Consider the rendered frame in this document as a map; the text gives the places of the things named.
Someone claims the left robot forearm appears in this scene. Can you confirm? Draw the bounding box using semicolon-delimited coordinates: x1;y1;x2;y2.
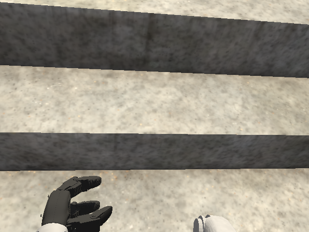
36;222;69;232

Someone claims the robot right thigh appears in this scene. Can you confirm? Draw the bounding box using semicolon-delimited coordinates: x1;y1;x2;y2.
193;215;237;232

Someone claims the left robot hand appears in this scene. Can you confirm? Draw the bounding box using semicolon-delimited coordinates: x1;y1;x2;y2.
41;176;113;232

